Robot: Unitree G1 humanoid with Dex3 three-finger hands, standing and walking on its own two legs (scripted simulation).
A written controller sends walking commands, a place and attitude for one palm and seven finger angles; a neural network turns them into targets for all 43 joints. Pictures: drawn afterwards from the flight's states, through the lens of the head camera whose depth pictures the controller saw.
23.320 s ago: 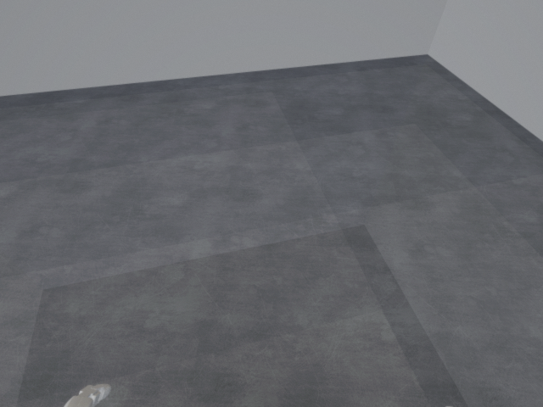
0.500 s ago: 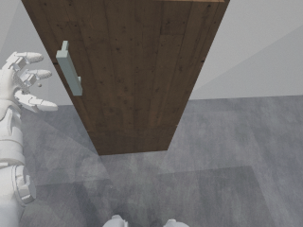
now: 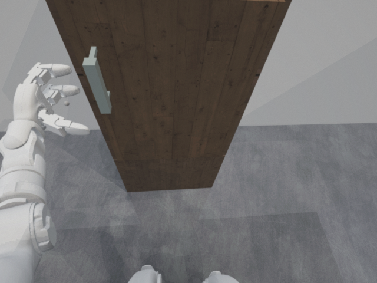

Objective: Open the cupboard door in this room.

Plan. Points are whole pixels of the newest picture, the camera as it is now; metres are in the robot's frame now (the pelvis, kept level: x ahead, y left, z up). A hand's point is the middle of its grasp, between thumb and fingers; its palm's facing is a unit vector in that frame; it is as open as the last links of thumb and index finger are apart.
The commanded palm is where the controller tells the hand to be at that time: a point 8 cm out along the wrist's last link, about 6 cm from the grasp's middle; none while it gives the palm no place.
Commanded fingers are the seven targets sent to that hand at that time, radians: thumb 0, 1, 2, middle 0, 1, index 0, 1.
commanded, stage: slide the fingers in behind the handle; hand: left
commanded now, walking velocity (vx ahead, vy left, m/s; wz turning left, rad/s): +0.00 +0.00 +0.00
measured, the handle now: (100, 81) +0.53 +0.19 +0.09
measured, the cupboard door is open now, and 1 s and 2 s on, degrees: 0 0 1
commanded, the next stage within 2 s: close the thumb around the handle in 1.62 s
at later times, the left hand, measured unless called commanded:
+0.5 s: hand (81, 96) +0.48 +0.22 +0.10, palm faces +0.06 -1.00 -0.01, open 14.0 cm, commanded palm +0.45 +0.26 +0.09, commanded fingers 0.00 -0.50 0.30 -0.30 -1.20 -0.30 -1.20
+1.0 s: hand (100, 98) +0.47 +0.18 +0.09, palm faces +0.05 -1.00 +0.00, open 14.0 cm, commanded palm +0.44 +0.23 +0.09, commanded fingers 0.00 -0.50 0.30 -0.30 -1.20 -0.30 -1.20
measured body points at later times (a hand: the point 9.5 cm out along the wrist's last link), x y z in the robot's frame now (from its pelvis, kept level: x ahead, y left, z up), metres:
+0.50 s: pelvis +0.00 -0.01 +0.00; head +0.09 +0.01 +0.44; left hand +0.47 +0.27 +0.10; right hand +0.01 -0.28 -0.11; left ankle +0.02 +0.08 -0.69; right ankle -0.01 -0.11 -0.69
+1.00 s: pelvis +0.01 -0.01 +0.00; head +0.09 +0.01 +0.44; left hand +0.47 +0.23 +0.10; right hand +0.06 -0.27 -0.11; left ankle +0.02 +0.08 -0.69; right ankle -0.01 -0.11 -0.69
